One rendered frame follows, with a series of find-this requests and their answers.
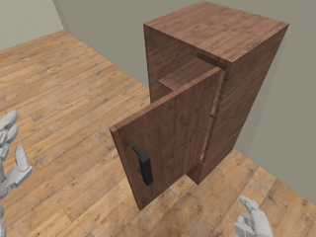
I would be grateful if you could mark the handle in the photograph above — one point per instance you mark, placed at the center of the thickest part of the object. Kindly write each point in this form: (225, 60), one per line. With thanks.
(145, 166)

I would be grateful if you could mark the left robot hand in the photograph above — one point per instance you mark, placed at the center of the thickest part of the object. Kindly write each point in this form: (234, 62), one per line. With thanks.
(17, 174)

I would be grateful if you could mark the cupboard door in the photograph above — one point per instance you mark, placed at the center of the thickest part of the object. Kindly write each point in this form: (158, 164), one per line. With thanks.
(171, 131)

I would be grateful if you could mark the right robot hand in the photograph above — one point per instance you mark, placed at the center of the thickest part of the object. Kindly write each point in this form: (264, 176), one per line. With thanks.
(257, 222)

